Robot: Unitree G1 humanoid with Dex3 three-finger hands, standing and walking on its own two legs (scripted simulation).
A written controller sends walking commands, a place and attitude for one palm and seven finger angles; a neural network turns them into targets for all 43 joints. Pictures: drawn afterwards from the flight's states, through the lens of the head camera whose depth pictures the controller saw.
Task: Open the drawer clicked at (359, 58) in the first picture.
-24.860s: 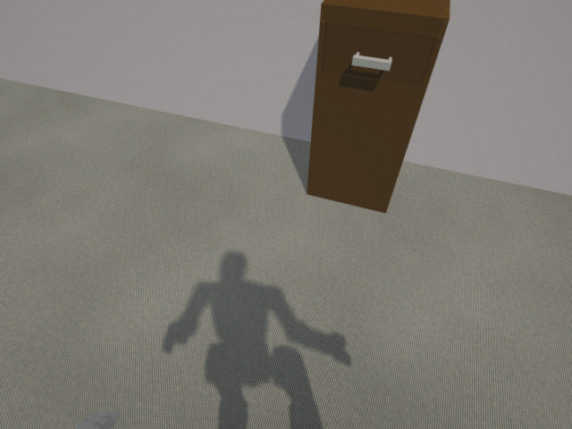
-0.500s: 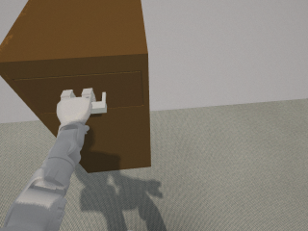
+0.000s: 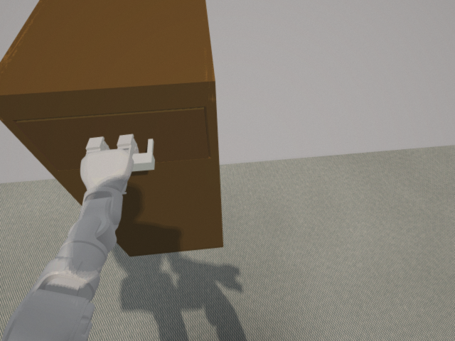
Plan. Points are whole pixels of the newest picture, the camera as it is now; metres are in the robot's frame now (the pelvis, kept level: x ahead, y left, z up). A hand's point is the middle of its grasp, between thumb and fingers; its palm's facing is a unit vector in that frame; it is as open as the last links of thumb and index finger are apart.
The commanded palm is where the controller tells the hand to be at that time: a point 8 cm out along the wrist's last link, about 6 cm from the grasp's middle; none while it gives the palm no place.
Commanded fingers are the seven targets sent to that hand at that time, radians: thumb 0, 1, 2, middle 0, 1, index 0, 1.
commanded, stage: pull the drawer open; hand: left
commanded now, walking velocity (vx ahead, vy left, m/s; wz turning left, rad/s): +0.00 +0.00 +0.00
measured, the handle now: (122, 154) +0.48 +0.23 +0.01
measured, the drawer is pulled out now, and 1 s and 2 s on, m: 0.00 0.12 0.23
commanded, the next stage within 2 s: none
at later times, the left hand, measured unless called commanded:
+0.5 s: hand (116, 205) +0.36 +0.22 +0.00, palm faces +0.01 -0.07 -1.00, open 7.5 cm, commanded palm +0.31 +0.22 +0.04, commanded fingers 0.00 0.90 0.90 -0.40 -1.35 -0.40 -1.35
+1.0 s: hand (111, 241) +0.29 +0.21 +0.00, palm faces +0.02 -0.09 -1.00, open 7.4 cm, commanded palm +0.25 +0.21 +0.04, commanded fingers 0.00 0.90 0.90 -0.40 -1.35 -0.40 -1.35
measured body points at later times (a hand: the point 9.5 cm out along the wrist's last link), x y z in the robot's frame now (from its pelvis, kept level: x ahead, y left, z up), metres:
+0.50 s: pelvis +0.02 +0.01 +0.01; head +0.07 +0.00 +0.46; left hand +0.36 +0.22 +0.05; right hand +0.15 -0.25 -0.11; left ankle -0.03 +0.10 -0.70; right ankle -0.02 -0.12 -0.70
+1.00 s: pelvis +0.01 +0.00 +0.01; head +0.05 -0.02 +0.46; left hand +0.29 +0.21 +0.05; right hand +0.18 -0.24 -0.10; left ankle -0.03 +0.10 -0.70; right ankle -0.02 -0.12 -0.70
